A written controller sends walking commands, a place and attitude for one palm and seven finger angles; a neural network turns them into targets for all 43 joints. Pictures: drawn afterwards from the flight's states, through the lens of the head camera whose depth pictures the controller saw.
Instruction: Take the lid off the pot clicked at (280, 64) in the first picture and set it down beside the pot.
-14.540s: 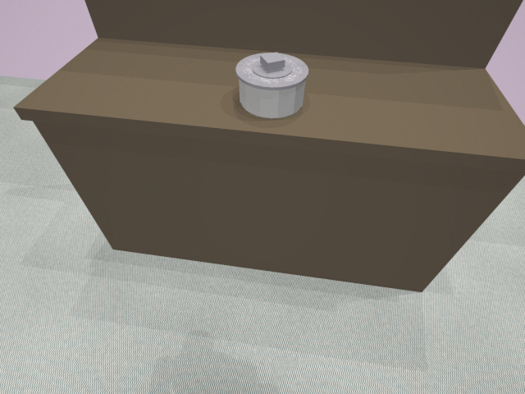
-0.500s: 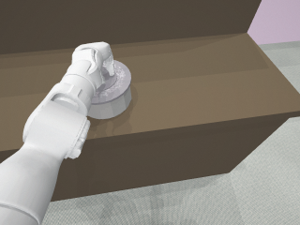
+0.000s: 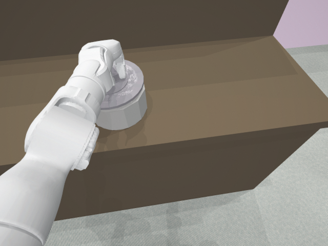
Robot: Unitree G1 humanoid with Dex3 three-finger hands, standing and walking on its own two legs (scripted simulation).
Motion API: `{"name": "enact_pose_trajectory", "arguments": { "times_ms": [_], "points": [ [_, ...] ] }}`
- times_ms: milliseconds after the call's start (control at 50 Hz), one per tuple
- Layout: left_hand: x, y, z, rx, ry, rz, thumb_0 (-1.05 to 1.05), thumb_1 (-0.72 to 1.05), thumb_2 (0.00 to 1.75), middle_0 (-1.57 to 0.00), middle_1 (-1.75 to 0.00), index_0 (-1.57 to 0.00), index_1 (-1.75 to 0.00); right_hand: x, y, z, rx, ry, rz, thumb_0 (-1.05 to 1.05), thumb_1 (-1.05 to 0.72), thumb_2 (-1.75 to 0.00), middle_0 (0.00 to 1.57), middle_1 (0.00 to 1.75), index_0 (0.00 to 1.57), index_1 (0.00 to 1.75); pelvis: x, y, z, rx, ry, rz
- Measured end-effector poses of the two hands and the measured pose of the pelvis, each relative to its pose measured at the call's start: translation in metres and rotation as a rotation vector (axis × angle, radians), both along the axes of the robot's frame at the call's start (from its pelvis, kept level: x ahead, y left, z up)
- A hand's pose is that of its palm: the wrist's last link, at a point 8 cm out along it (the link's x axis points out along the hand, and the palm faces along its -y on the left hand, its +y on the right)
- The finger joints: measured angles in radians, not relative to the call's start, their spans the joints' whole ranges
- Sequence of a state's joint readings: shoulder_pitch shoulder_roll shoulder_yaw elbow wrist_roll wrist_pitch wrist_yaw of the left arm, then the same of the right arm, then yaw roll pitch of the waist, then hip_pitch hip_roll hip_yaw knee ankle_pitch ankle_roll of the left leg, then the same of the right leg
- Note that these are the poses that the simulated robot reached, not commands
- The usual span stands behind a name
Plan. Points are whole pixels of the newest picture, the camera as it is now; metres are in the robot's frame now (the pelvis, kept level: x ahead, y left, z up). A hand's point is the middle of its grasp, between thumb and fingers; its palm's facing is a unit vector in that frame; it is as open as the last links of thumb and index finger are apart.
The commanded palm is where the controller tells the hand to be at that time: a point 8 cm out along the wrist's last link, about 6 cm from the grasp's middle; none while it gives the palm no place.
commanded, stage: lift the lid straight up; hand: left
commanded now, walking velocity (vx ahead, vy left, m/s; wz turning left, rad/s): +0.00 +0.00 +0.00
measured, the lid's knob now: (106, 75) +0.54 +0.09 +0.12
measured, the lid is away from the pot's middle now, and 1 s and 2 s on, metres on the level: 0.01 0.01 0.06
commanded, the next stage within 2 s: move the lid sideways beside the pot in 1.54 s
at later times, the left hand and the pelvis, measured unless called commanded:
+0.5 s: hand (104, 61) +0.51 +0.08 +0.18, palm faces -0.37 -0.08 -0.93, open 6.1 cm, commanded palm +0.52 +0.08 +0.26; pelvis +0.00 +0.00 +0.00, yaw +0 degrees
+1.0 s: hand (98, 44) +0.50 +0.08 +0.23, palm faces -0.34 -0.11 -0.93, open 6.1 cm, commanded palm +0.52 +0.08 +0.30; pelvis +0.00 +0.00 +0.00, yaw +0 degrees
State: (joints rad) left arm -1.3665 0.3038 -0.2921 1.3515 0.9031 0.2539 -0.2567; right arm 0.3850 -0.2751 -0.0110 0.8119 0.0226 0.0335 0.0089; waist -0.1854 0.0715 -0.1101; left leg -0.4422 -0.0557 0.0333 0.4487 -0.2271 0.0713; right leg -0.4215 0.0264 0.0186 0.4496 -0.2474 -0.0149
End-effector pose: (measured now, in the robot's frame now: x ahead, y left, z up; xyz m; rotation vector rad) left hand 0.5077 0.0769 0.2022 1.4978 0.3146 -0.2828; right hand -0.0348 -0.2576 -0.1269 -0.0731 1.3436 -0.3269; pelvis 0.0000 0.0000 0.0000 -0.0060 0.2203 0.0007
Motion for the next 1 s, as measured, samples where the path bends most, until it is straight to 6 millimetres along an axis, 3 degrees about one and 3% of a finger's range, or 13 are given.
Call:
{"name": "enact_pose_trajectory", "arguments": {
  "times_ms": [280,460,1000],
  "points": [
    [0.002,-0.005,0.026,-0.015,-0.009,0.022,0.03,0.26,0.79,-0.47,-0.95,-0.85,-1.14,-0.004,-0.003,0.003,-0.015,-0.003,-0.005,0.0,-0.9,-0.9,0.2,0.3,0.2,0.3,-0.001,-0.001,0.001,0.001,-0.002,-0.002],
    [0.003,0.002,0.035,-0.022,0.009,0.049,0.03,0.26,0.79,-0.48,-0.95,-0.86,-1.14,-0.005,-0.009,0.006,-0.036,-0.003,-0.002,0.0,-0.9,-0.9,0.2,0.3,0.2,0.3,-0.002,-0.002,0.002,0.001,-0.007,-0.002],
    [-0.007,0.004,0.085,-0.036,-0.031,0.05,0.04,0.26,0.79,-0.47,-0.95,-0.86,-1.14,0.021,-0.002,0.004,-0.016,-0.072,0.052,0.0,-0.9,-0.9,0.2,0.3,0.2,0.3,-0.001,0.002,0.004,0.001,-0.032,0.007]
  ]
}}
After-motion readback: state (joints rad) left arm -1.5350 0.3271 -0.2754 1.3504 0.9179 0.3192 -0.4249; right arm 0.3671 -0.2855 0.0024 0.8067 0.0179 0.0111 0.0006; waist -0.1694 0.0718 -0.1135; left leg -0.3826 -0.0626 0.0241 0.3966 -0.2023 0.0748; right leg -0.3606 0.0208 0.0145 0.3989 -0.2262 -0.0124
